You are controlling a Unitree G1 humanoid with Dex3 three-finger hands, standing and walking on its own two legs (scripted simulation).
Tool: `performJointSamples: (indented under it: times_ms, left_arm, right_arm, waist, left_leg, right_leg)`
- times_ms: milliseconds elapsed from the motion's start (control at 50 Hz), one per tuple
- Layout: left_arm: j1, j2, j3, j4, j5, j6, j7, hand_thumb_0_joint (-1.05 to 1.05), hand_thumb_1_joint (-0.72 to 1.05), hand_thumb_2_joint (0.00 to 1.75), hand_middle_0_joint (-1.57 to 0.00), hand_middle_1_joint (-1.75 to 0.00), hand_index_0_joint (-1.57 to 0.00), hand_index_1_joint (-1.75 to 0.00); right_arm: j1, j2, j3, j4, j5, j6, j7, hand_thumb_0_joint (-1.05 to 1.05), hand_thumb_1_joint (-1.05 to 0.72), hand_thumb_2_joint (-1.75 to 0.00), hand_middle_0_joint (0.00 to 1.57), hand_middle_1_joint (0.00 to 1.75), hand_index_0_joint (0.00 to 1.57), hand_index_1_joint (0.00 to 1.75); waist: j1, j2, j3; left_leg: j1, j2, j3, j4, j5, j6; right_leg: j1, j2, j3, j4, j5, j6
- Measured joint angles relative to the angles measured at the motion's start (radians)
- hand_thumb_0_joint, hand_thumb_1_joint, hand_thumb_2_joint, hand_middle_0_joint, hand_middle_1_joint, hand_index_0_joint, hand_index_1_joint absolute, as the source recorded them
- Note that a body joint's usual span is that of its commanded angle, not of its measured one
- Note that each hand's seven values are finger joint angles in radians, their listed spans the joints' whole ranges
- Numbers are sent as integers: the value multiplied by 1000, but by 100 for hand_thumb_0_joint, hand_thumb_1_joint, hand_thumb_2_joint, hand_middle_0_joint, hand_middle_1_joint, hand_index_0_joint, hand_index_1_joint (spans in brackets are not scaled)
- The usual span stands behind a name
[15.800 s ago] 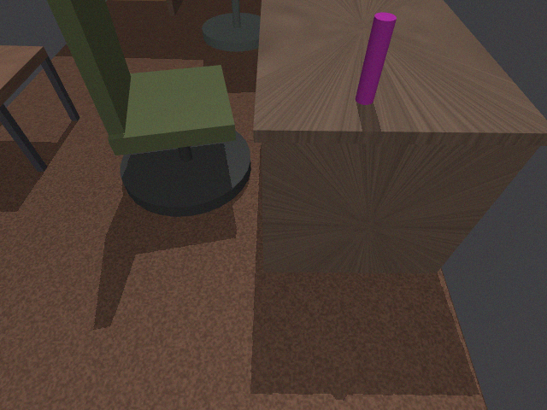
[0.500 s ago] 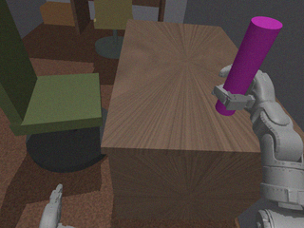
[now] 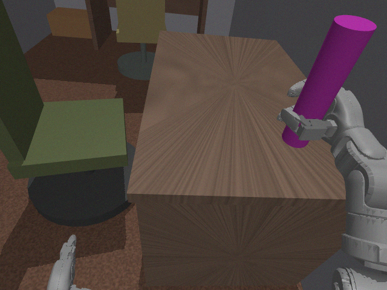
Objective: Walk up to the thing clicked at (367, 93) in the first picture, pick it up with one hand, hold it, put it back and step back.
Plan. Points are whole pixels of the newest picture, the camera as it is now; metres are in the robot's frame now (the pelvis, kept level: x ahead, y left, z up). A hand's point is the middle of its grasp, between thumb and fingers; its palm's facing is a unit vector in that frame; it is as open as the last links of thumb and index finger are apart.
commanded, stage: hold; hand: right
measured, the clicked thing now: (318, 93) +0.33 -0.17 +0.30
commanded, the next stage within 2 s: none
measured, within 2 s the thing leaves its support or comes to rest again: neither
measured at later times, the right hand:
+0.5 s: hand (299, 114) +0.33 -0.15 +0.26, palm faces -0.06 +1.00 -0.05, open 6.6 cm
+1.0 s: hand (302, 120) +0.33 -0.16 +0.25, palm faces -0.04 +1.00 -0.05, open 6.6 cm
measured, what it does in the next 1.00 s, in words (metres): stands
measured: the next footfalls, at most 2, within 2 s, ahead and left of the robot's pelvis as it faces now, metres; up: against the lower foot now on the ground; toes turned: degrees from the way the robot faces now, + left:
none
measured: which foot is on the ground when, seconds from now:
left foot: down 0.00-1.00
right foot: down 0.00-1.00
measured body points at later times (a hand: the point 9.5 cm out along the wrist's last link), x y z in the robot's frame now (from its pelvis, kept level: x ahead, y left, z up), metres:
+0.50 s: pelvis +0.00 +0.00 +0.00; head -0.04 +0.04 +0.45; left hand +0.17 +0.26 -0.08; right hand +0.33 -0.21 +0.26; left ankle +0.00 +0.12 -0.73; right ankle +0.02 -0.13 -0.73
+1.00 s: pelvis +0.00 +0.00 +0.00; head -0.04 +0.04 +0.45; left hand +0.18 +0.26 -0.07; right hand +0.32 -0.21 +0.25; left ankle +0.00 +0.12 -0.73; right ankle +0.02 -0.13 -0.73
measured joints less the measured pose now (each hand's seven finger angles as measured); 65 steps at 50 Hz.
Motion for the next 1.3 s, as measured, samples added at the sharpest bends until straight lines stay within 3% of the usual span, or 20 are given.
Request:
performJointSamples:
  times_ms: [280,480,680,800,880,980,1080,1180,1300]
  left_arm:
    - [-5,6,0,7,-5,-3,5,-2,-54,5,-5,-5,-5,-4]
    - [-14,6,-4,13,-1,-10,-5,-2,-55,6,-5,-5,-5,-4]
    - [12,5,1,12,0,-16,3,-2,-55,5,-5,-4,-5,-4]
    - [-10,5,-15,39,-1,-17,14,-2,-55,6,-4,-4,-5,-4]
    - [-33,3,-17,20,1,-27,17,-2,-55,6,-5,-5,-5,-4]
    - [-26,-5,-11,-5,3,-40,7,-2,-54,5,-5,-5,-5,-4]
    - [10,-10,1,20,2,-37,-3,-2,-55,6,-5,-5,-5,-4]
    - [7,1,-8,59,3,-27,6,-2,-55,6,-5,-5,-5,-5]
    - [-30,7,-19,22,5,-25,20,-2,-55,6,-5,-5,-5,-5]
  right_arm:
    - [-5,-17,-28,-38,21,55,31,-1,3,-116,92,111,94,112]
    - [-8,-1,-6,-41,19,89,32,-1,2,-116,92,111,94,113]
    - [27,-15,-40,-67,17,56,-3,-1,2,-116,92,111,94,112]
    - [34,-5,-14,-73,5,42,14,-1,3,-116,92,111,94,112]
    - [42,4,5,-60,15,48,31,-1,3,-116,92,111,94,112]
    - [50,0,-6,-45,28,49,26,-1,2,-116,92,111,94,112]
    - [48,-12,-28,-68,15,37,6,-1,2,-116,92,111,94,112]
    - [15,-3,-9,-67,5,32,7,-1,3,-116,92,111,94,112]
    - [9,9,10,-25,16,47,15,-1,3,-116,92,111,94,112]
  waist:
    - [-6,-7,-12]
    - [-2,-8,-3]
    - [-3,0,4]
    - [-8,0,0]
    - [-2,-7,-5]
    - [4,-6,-8]
    - [-2,1,-2]
    - [-8,-3,17]
    - [6,-9,6]
  left_leg:
    - [10,1,5,-3,-7,1]
    - [10,4,9,-6,0,1]
    - [-5,-1,3,3,-1,4]
    - [6,0,8,0,-1,3]
    - [12,2,7,-4,0,0]
    - [9,2,3,-2,-1,-1]
    - [-1,0,2,2,-3,1]
    - [-1,1,3,0,-1,0]
    - [0,2,-1,-4,1,-3]
  right_leg:
    - [9,1,4,-5,-4,2]
    - [8,4,8,-10,5,1]
    - [-3,-1,3,-3,4,3]
    - [2,0,8,0,1,3]
    - [8,3,7,-2,2,0]
    - [8,2,4,-3,0,-1]
    - [-1,1,2,1,-3,1]
    - [-5,1,4,5,-2,0]
    - [-1,2,0,-3,0,-2]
